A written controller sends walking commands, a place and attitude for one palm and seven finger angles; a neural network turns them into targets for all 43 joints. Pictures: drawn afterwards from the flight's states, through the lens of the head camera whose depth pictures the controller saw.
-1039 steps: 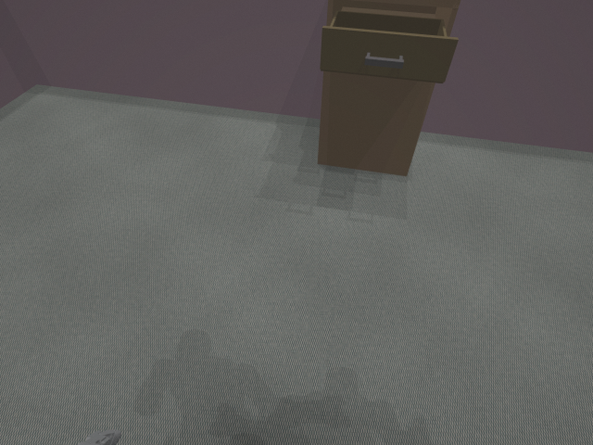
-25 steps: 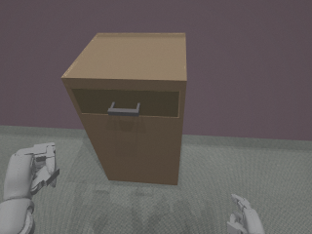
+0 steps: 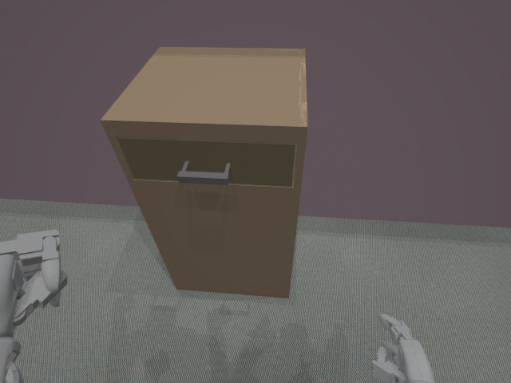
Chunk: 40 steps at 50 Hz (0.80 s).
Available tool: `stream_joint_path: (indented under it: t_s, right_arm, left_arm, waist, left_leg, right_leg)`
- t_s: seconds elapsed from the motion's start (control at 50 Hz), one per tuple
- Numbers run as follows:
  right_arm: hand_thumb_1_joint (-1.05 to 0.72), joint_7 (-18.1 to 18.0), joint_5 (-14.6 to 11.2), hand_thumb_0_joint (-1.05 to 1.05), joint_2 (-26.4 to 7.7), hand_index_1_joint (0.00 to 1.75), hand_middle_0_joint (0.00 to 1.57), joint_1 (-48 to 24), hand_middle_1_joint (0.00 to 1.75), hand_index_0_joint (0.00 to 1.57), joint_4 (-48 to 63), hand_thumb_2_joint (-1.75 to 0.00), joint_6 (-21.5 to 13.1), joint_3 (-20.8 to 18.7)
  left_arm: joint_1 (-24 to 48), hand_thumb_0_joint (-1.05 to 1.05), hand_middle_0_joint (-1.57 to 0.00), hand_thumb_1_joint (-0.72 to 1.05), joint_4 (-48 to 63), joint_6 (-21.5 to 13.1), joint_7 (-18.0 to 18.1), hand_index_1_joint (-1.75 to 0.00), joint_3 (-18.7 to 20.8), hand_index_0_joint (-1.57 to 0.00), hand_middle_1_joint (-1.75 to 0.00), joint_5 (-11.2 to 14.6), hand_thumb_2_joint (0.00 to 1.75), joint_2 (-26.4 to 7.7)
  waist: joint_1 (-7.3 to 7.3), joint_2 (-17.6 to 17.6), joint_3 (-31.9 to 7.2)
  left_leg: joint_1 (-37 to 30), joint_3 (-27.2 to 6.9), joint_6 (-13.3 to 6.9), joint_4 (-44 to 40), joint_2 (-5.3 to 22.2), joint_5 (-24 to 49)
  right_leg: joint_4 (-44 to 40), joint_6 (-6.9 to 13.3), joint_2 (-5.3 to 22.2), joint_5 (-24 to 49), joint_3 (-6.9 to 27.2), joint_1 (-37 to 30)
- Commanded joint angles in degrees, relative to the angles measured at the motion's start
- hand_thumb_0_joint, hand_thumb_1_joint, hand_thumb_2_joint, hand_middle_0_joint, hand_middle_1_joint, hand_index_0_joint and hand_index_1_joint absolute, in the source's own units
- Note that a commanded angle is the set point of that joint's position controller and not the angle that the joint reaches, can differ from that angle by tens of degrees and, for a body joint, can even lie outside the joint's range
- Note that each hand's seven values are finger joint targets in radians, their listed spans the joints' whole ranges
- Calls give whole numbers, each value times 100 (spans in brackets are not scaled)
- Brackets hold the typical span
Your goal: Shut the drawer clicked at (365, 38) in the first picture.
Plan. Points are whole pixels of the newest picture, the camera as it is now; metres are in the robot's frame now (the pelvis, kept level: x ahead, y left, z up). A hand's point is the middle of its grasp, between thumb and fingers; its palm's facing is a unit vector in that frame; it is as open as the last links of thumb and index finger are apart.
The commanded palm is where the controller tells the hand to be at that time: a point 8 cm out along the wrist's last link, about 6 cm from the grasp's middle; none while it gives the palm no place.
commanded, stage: step back with the hand held close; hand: left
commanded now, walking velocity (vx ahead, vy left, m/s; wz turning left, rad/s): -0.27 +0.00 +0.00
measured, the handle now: (205, 171) +0.59 +0.19 -0.04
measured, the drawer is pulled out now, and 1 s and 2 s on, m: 0.00 0.00 0.00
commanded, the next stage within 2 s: stop stepping back and stand still in 1.42 s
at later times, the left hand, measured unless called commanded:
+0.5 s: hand (26, 326) +0.14 +0.26 +0.15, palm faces +0.29 -0.81 -0.51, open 3.3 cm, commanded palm +0.07 +0.30 +0.17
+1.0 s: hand out of the picture +0.09 +0.28 +0.16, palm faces +0.34 -0.80 -0.50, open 3.3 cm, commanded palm +0.01 +0.31 +0.17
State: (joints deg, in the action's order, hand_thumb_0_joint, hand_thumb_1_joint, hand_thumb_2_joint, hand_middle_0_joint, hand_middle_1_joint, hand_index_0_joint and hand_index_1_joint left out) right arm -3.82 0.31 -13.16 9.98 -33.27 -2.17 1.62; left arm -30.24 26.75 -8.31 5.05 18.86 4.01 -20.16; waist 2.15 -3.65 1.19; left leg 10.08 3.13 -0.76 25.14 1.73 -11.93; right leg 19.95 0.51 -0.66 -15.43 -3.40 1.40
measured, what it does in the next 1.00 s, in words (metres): walks backwards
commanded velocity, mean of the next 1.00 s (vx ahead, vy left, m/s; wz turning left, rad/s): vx -0.31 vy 0.00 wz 0.00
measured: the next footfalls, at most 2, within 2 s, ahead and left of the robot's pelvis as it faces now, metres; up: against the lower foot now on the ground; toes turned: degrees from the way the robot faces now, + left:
right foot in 1.06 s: -0.18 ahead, -0.10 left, +0.00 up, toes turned +3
right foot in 1.64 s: -0.24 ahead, +0.02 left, +0.00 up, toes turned -4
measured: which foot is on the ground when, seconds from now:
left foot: down 0.00-1.00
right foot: down 0.00-0.86, up 0.88-1.00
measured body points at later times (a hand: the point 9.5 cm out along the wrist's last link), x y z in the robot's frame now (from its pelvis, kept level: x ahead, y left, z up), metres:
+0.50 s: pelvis -0.06 +0.02 -0.01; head -0.02 +0.02 +0.44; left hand +0.11 +0.30 +0.18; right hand +0.12 -0.22 -0.09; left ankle +0.02 +0.11 -0.74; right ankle -0.05 -0.11 -0.74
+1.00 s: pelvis -0.11 +0.03 -0.01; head -0.08 +0.06 +0.44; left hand +0.06 +0.32 +0.19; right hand +0.05 -0.21 -0.08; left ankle +0.02 +0.11 -0.74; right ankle -0.17 -0.10 -0.72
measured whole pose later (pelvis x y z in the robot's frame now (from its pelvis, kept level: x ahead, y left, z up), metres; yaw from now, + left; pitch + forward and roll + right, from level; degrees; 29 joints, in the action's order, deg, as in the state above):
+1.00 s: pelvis -0.11 +0.03 -0.01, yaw +2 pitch +3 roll -5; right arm -4.1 1.1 -10.9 12.3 -32.8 -3.3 -1.0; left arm -35.9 34.9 -15.2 7.7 24.8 2.2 -26.3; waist -2.6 -1.5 0.1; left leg 28.7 -1.7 -3.5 26.9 1.1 -1.6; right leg 37.6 -0.2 -5.9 -22.6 0.1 15.2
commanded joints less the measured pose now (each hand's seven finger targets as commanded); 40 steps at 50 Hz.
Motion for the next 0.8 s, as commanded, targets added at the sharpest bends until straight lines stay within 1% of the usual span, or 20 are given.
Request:
stream_joint_path:
  t_s: [0.0, 0.06, 0.1, 0.14, 0.18, 0.2, 0.22, 0.34, 0.38, 0.4, 0.44, 0.5, 0.54, 0.58, 0.6, 0.66, 0.68, 0.7, 0.74, 0.78]
  right_arm:
    - [-90, 6, 11, 0, -691, 30, 20, -654, 30, 20, 1016, -90, 3, -366]
    - [-90, -9, -23, 0, -677, 30, 20, -616, 30, 20, 1114, -90, 143, -413]
    - [-90, -43, -27, 0, -696, 30, 20, -630, 30, 20, 1175, -90, 187, -431]
    - [-90, -53, -45, 0, -665, 30, 20, -587, 30, 20, 1230, -90, 223, -443]
    - [-90, -62, -60, 0, -667, 30, 20, -543, 30, 20, 1254, -90, 236, -463]
    - [-90, -86, -53, 0, -684, 30, 20, -577, 30, 20, 1262, -90, 223, -474]
    - [-90, -87, -67, 0, -664, 30, 20, -533, 30, 20, 1255, -90, 215, -472]
    - [-90, -110, -73, 0, -724, 30, 20, -503, 30, 20, 1251, -90, 59, -501]
    - [-90, -121, -75, 0, -735, 30, 20, -475, 30, 20, 1252, -90, -13, -506]
    - [-90, -139, -57, 0, -762, 30, 20, -528, 30, 20, 1255, -90, -47, -521]
    - [-90, -132, -75, 0, -742, 30, 20, -480, 30, 20, 1247, -90, -105, -513]
    - [-90, -147, -44, 0, -784, 30, 20, -499, 30, 20, 1244, -90, -217, -526]
    - [-90, -147, -42, 0, -754, 30, 20, -463, 30, 20, 1220, -90, -267, -519]
    - [-90, -139, -43, 0, -742, 30, 20, -427, 30, 20, 1184, -90, -317, -536]
    - [-90, -142, -31, 0, -754, 30, 20, -419, 30, 20, 1164, -90, -345, -549]
    - [-90, -131, -10, 0, -665, 30, 20, -319, 30, 20, 963, -90, -354, -539]
    - [-90, -125, -2, 0, -655, 30, 20, -272, 30, 20, 873, -90, -348, -541]
    - [-90, -130, 12, 0, -665, 30, 20, -280, 30, 20, 823, -90, -345, -546]
    - [-90, -144, -2, 0, -637, 30, 20, -336, 30, 20, 797, -90, -314, -524]
    - [-90, -179, -12, 0, -674, 30, 20, -418, 30, 20, 807, -90, -303, -523]
  left_arm:
    - [-378, 0, -140, 90, 1102, -441, 26, -160, 555, -140, -160, 17, 90, -801]
    - [-568, 0, -140, 90, 1295, -445, 65, -160, 698, -140, -160, 31, 90, -974]
    - [-606, 0, -140, 90, 1520, -461, 102, -160, 830, -140, -160, 38, 90, -1147]
    - [-727, 0, -140, 90, 1594, -460, 142, -160, 864, -140, -160, 50, 90, -1164]
    - [-723, 0, -140, 90, 1676, -466, 181, -160, 893, -140, -160, 61, 90, -1206]
    - [-726, 0, -140, 90, 1761, -481, 194, -160, 949, -140, -160, 71, 90, -1274]
    - [-772, 0, -140, 90, 1703, -483, 208, -160, 923, -140, -160, 70, 90, -1221]
    - [-831, 0, -140, 90, 1743, -625, 282, -160, 883, -140, -160, 14, 90, -1154]
    - [-814, 0, -140, 90, 1787, -698, 310, -160, 912, -140, -160, -11, 90, -1159]
    - [-813, 0, -140, 90, 1781, -722, 326, -160, 1038, -140, -160, -29, 90, -1248]
    - [-830, 0, -140, 90, 1769, -782, 326, -160, 974, -140, -160, -49, 90, -1145]
    - [-803, 0, -140, 90, 1865, -841, 339, -160, 1079, -140, -160, -96, 90, -1207]
    - [-831, 0, -140, 90, 1841, -870, 344, -160, 1051, -140, -160, -108, 90, -1138]
    - [-777, 0, -140, 90, 1870, -897, 344, -160, 1013, -140, -160, -105, 90, -1126]
    - [-689, 0, -140, 90, 1989, -909, 358, -160, 1051, -140, -160, -106, 90, -1197]
    - [-592, 0, -140, 90, 1930, -940, 432, -160, 939, -140, -160, -68, 90, -1176]
    - [-478, 0, -140, 90, 1957, -949, 471, -160, 897, -140, -160, -63, 90, -1176]
    - [-366, 0, -140, 90, 2025, -937, 504, -160, 912, -140, -160, -69, 90, -1243]
    - [-326, 0, -140, 90, 1916, -920, 523, -160, 825, -140, -160, -78, 90, -1180]
    - [-325, 0, -140, 90, 1882, -972, 533, -160, 912, -140, -160, -87, 90, -1260]
  waist:
    - [-125, 132, -410]
    - [-131, 246, -768]
    - [-103, 124, -965]
    - [-107, 63, -1014]
    - [-127, 154, -1003]
    - [-110, 18, -1048]
    - [-129, 55, -973]
    - [-198, -116, -691]
    - [-217, -93, -638]
    - [-195, -137, -636]
    - [-215, -122, -591]
    - [-203, -270, -574]
    - [-201, -205, -547]
    - [-222, -6, -502]
    - [-242, 2, -513]
    - [-296, 589, -466]
    - [-334, 686, -500]
    - [-363, 625, -519]
    - [-366, 520, -411]
    - [-346, 236, -297]
  left_leg:
    - [-602, -265, -250, -104, 99, 1594]
    - [-595, -287, -250, -107, 177, 2078]
    - [-609, -323, -243, -105, 195, 2358]
    - [-503, -344, -244, -93, 248, 2446]
    - [-361, -386, -231, -101, 276, 2342]
    - [-300, -400, -240, -129, 285, 2223]
    - [-220, -421, -232, -156, 296, 2096]
    - [640, -639, -274, -554, 386, 230]
    - [1002, -767, -308, -717, 415, -385]
    - [1260, -835, -347, -813, 451, -634]
    - [1491, -843, -358, -826, 477, -1009]
    - [2038, -1062, -422, -1045, 588, -1723]
    - [2208, -1035, -411, -961, 585, -1867]
    - [2036, -913, -350, -691, 482, -1825]
    - [1920, -867, -314, -520, 416, -1755]
    - [752, -507, -76, 557, 40, -983]
    - [462, -418, -24, 889, -59, -715]
    - [310, -409, 7, 981, -92, -578]
    - [316, -529, -7, 756, -74, -437]
    - [608, -905, -96, 162, 149, -886]
  right_leg:
    - [-241, -134, 371, 1920, 378, 1025]
    - [-31, -170, 316, 2058, 314, 909]
    - [112, -163, 269, 2112, 279, 863]
    - [239, -171, 239, 2042, 273, 861]
    - [307, -177, 216, 1935, 275, 881]
    - [327, -180, 212, 1860, 288, 864]
    - [346, -177, 199, 1751, 289, 899]
    - [435, -150, 127, 871, 361, 850]
    - [520, -154, 76, 654, 369, 732]
    - [587, -162, 43, 648, 396, 542]
    - [669, -158, 39, 534, 414, 507]
    - [897, -157, -45, 269, 440, 236]
    - [918, -135, -22, 106, 477, 248]
    - [632, -97, 61, -266, 599, 602]
    - [432, -66, 147, -448, 704, 757]
    - [-387, 153, 641, -1093, 1068, 2135]
    - [-503, 230, 825, -956, 1112, 2422]
    - [-484, 272, 887, -735, 1108, 2558]
    - [-313, 205, 753, -456, 878, 2571]
    - [-114, 46, 411, -835, 631, 2421]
